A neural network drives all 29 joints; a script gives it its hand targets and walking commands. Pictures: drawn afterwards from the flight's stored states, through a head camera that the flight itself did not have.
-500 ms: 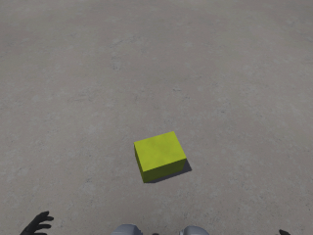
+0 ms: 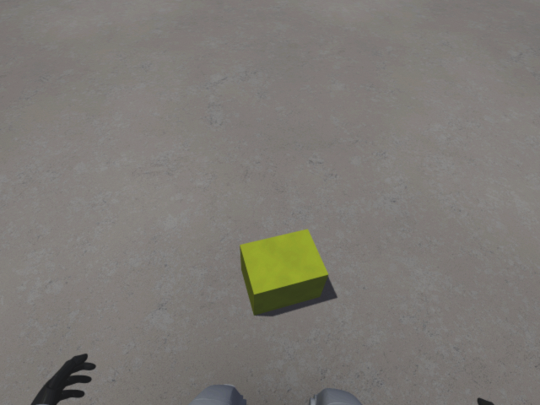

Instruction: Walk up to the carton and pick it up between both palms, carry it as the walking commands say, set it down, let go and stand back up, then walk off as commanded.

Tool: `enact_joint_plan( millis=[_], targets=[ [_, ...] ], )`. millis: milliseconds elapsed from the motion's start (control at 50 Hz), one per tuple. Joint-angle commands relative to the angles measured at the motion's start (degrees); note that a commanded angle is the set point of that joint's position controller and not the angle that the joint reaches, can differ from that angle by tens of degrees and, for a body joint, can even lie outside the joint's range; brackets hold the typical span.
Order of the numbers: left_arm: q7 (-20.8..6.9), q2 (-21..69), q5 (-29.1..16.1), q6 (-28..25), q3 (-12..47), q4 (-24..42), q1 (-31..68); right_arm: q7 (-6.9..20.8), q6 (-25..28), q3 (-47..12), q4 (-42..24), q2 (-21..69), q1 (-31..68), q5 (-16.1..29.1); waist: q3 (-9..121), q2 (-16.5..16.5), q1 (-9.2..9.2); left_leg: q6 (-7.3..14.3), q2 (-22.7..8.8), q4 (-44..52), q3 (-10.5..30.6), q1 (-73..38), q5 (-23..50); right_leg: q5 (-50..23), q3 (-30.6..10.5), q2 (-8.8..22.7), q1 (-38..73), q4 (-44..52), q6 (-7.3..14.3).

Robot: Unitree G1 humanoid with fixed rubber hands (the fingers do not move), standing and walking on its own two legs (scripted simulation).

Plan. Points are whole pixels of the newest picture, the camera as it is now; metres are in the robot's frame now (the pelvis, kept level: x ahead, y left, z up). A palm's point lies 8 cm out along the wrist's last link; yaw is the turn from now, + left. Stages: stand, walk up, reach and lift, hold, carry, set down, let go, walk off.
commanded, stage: walk up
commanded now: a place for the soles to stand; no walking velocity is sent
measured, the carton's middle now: (281, 271) +0.64 -0.05 -0.64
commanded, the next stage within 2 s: none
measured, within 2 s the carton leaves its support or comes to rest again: neither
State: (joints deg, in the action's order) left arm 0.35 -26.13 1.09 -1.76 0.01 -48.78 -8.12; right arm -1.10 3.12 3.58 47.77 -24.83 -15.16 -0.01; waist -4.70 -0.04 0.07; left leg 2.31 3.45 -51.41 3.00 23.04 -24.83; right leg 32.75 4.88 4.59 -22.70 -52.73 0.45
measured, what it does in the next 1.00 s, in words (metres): steps to the right: right foot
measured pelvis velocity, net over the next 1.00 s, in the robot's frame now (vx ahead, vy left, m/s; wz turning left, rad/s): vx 0.03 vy -0.13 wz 0.14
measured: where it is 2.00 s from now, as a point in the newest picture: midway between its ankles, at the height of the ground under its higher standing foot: outside the picture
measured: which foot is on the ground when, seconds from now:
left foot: down 0.00-1.00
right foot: down 0.00-0.70, up 0.72-0.96, down 0.98-1.00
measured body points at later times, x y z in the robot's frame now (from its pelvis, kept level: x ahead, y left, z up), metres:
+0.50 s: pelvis +0.00 -0.01 +0.00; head +0.01 +0.00 +0.45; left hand +0.12 +0.33 -0.09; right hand +0.11 -0.34 -0.09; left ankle +0.03 +0.10 -0.70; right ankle +0.03 -0.14 -0.69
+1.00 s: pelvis +0.03 -0.13 -0.01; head +0.04 -0.09 +0.44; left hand +0.13 +0.20 -0.13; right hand +0.13 -0.49 -0.06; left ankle +0.03 +0.09 -0.69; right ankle +0.09 -0.22 -0.70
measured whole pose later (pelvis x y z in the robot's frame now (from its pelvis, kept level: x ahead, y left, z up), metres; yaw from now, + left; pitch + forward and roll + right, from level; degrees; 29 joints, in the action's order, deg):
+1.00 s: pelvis +0.03 -0.13 -0.01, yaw +8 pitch -3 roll +2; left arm -3.5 -26.8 3.7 1.4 0.0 -45.4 -8.1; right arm -5.1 6.1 3.6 49.9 -27.7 -20.2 0.0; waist -3.8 -8.4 0.0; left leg -1.7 0.8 -51.4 13.2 23.4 -25.9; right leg 25.7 0.9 1.7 -27.6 -55.2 0.5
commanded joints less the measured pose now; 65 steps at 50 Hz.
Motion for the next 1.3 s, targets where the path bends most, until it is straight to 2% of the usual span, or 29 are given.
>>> enact_joint_plan(
  millis=[0,40,80,100,140,180,200,240,280,340,360,380,400,460,500,540,600,620,640,700,840,900,920,940,960,1000,1040,1160,1280],
  targets=[
    [-0.2,-10.4,0.1,-1.5,-5.5,0.6,-0.5,-1.0,1.0,3.0,-2.5,-13.5,4.5,-0.9,5.5,3.3,-2.27,8.4,-11.2,18.7,25.6,0.4,19.2,-10.8,-4.9,-1.9,6.0,11.9,2.7],
    [0.4,-12.7,1.0,-1.9,-6.1,-0.3,-4.7,-0.4,0.2,1.8,-2.9,-9.1,5.7,-0.1,5.9,-3.3,-3.94,2.3,-4.0,8.6,10.5,12.4,12.1,-4.4,-14.4,5.2,15.9,23.1,6.0],
    [0.4,-18.3,0.6,-1.9,-7.3,1.4,-4.0,-0.5,-0.1,2.3,-2.4,-11.7,4.5,-0.9,0.1,-7.4,-3.42,-0.4,-1.4,-4.5,-1.5,14.9,-5.7,4.4,-29.0,19.5,10.4,32.5,14.6],
    [0.0,-16.1,0.5,-2.0,-6.5,0.9,-1.9,-0.2,-0.1,2.9,-1.0,-12.5,2.2,-0.7,0.3,-2.7,-2.56,-0.7,-3.2,-5.3,0.3,12.6,-8.5,0.4,-28.1,19.5,8.9,31.2,14.8],
    [-0.1,-17.1,0.8,-1.8,-6.1,2.4,1.0,0.2,0.8,3.0,-0.5,-12.1,-0.8,-1.1,0.6,-6.6,-0.02,0.2,-4.0,4.5,-0.6,5.9,-4.6,-3.4,-20.7,16.0,5.8,26.0,11.8],
    [-0.5,-11.9,0.4,-1.1,-3.9,4.1,4.4,0.3,1.8,3.0,1.1,-11.9,-5.7,-0.9,5.0,0.3,3.42,2.9,-5.2,17.6,9.2,-7.9,2.3,-7.0,-9.7,8.8,-4.4,14.8,6.3],
    [-0.8,-8.1,-0.4,-0.6,-3.7,3.4,6.1,-0.1,2.1,3.7,1.0,-15.0,-3.3,-1.6,1.9,9.5,2.6,5.3,-10.8,26.6,26.4,-7.0,0.9,-3.4,-2.5,-0.7,-10.6,1.1,1.5],
    [-0.5,-11.1,-0.4,0.3,-4.7,4.2,5.1,-0.3,1.9,3.5,-1.0,-17.9,-1.9,-1.9,2.3,5.6,1.46,11.7,-15.3,29.7,36.4,-5.8,-3.9,4.8,-7.4,-1.6,-10.5,0.5,1.4],
    [-0.6,-9.9,-0.2,-0.8,-4.8,2.3,0.1,-0.3,1.4,3.0,-1.8,-16.3,2.0,-1.8,4.2,5.0,-0.84,11.3,-14.1,24.7,31.6,-4.1,4.4,-0.3,-5.5,-3.2,-2.7,7.7,2.1],
    [0.1,-12.4,0.2,-2.1,-5.9,0.1,-4.0,-0.1,0.9,1.3,-1.6,-10.4,7.8,-0.5,6.9,-1.6,-4.47,2.3,-4.3,8.0,10.1,11.4,16.0,-10.6,-12.4,5.0,17.7,21.0,5.9],
    [0.4,-15.4,0.6,-2.2,-6.5,0.4,-6.7,-0.1,0.8,0.8,-2.9,-9.5,6.4,-0.4,6.5,-8.3,-4.6,0.3,-1.4,0.9,3.1,14.2,10.3,-9.1,-21.8,12.2,17.8,26.1,9.8],
    [0.2,-16.6,0.5,-2.2,-6.7,0.3,-3.5,-0.4,0.7,1.1,-1.2,-10.8,4.0,-0.1,4.6,-6.7,-3.09,-0.3,-1.9,-1.5,0.2,11.3,-1.9,-11.0,-25.3,18.6,12.7,28.8,14.9],
    [-0.3,-16.2,0.6,-2.1,-6.1,0.6,-0.6,-0.2,0.6,1.9,0.0,-11.3,1.6,0.0,2.3,-4.2,-0.11,-0.2,-4.2,0.0,-0.3,6.9,-5.7,-9.0,-23.6,19.2,6.7,28.4,14.1],
    [-0.7,-11.3,-0.1,-1.3,-3.8,2.4,4.1,0.3,2.3,2.3,1.1,-13.1,-2.2,-0.9,7.5,-1.1,1.68,3.2,-6.7,15.4,11.1,-7.8,18.0,-18.4,-6.6,5.7,0.7,12.5,5.4],
    [-0.4,-9.9,-0.4,-0.6,-3.9,3.2,4.5,-0.1,2.5,2.9,-0.1,-16.4,0.5,-0.6,6.1,7.3,0.53,8.6,-14.7,24.2,32.5,-10.6,18.2,-3.8,-5.1,-1.8,-7.1,3.8,1.3],
    [-0.3,-10.4,-0.4,-0.5,-4.5,2.8,4.0,-0.4,2.2,3.0,-0.2,-17.0,-0.2,-1.2,2.5,6.2,0.59,10.3,-16.1,25.7,34.3,-7.2,17.8,-0.1,-6.3,-2.2,-6.8,5.4,1.8],
    [-0.5,-11.1,0.1,-1.5,-4.7,1.6,-0.3,-0.3,1.2,2.1,-1.3,-13.9,6.1,-0.7,5.4,4.9,-1.36,6.2,-9.6,19.6,20.5,1.7,18.3,-13.6,-6.8,-0.1,7.0,14.8,3.2],
    [-2.9,-15.5,3.5,1.0,-8.4,6.1,1.3,-2.1,2.3,4.6,0.5,-18.6,-5.0,0.1,5.4,-1.9,-0.07,7.2,-12.9,22.8,30.2,1.8,5.5,2.4,-9.3,-2.2,3.0,7.8,4.6],
    [-3.7,-14.4,3.3,1.9,-8.1,6.8,2.8,-2.8,3.1,5.9,1.5,-22.1,-7.4,0.4,4.2,1.5,0.39,10.0,-17.0,26.1,37.8,-3.4,-3.1,5.5,-9.2,-3.4,-3.9,1.6,4.1],
    [-4.2,-13.2,3.3,3.0,-8.2,9.9,8.2,-4.3,4.1,7.7,1.9,-24.0,-12.0,-0.2,3.7,-2.1,3.45,13.3,-21.1,27.4,48.6,-17.8,-2.7,2.7,-14.4,-1.5,-22.6,-9.0,2.6],
    [-4.7,-13.5,3.1,3.5,-8.7,12.4,8.2,-6.2,5.3,5.8,1.5,-21.8,-10.8,-0.4,1.3,9.0,2.64,13.7,-21.0,19.4,37.6,-15.1,20.1,2.1,-13.6,0.2,-25.0,-7.7,2.1],
    [-4.5,-13.5,2.1,2.8,-9.2,10.4,1.1,-6.1,4.7,5.8,-0.5,-21.6,-6.2,-0.8,5.6,11.9,-1.91,9.9,-15.3,12.2,27.7,-3.5,19.7,-4.1,-10.1,-0.4,-6.9,4.3,3.0],
    [-4.6,-15.8,2.6,2.4,-9.9,7.9,-4.6,-5.8,4.2,5.7,-1.5,-21.1,-2.1,-0.7,6.9,9.5,-4.73,7.8,-11.6,7.0,21.5,5.7,14.2,-4.8,-8.9,-2.2,4.0,8.2,3.5],
    [-4.0,-17.6,2.9,2.0,-11.0,6.0,-13.3,-5.7,4.0,3.8,-2.9,-15.3,1.9,-0.5,6.4,-3.3,-10.37,2.8,-3.3,-10.0,7.5,19.2,10.8,8.1,-20.6,3.6,14.8,25.6,5.8],
    [-3.7,-21.0,3.0,1.8,-10.8,6.0,-13.0,-6.3,3.5,1.7,-2.4,-10.1,2.3,-0.4,0.6,-16.7,-9.68,-0.6,5.5,-19.8,1.3,32.0,-13.2,7.1,-40.2,13.7,16.8,37.6,7.9],
    [-4.1,-20.6,1.6,2.3,-10.5,7.0,-4.9,-6.7,2.7,3.7,0.0,-17.3,0.8,0.1,-2.6,-3.6,-4.93,-0.5,-1.3,-25.8,4.3,28.5,-6.0,14.4,-38.7,15.1,7.9,39.9,6.9],
    [-3.8,-16.4,1.8,2.5,-9.6,8.2,-1.3,-5.5,2.4,3.6,1.9,-17.5,-3.4,0.0,-5.2,-2.8,-2.57,-0.8,-5.8,-20.4,-0.5,23.9,0.7,12.1,-29.0,12.0,4.5,36.5,5.7],
    [-4.0,-14.5,1.6,2.7,-8.6,7.8,-5.5,-4.5,1.6,3.9,3.5,-17.5,-5.0,0.8,-1.6,-8.9,-4.24,-1.1,-5.3,-13.4,-1.6,19.3,2.1,3.9,-21.8,9.4,11.8,36.6,1.8],
    [-4.0,-13.5,1.5,3.3,-8.0,6.5,-9.1,-3.9,2.5,2.4,2.6,-15.8,-2.1,0.6,4.0,-12.0,-6.65,-1.1,-5.7,-1.0,-3.4,17.9,-5.4,-9.8,-19.9,11.5,22.7,31.7,8.6]
  ],
)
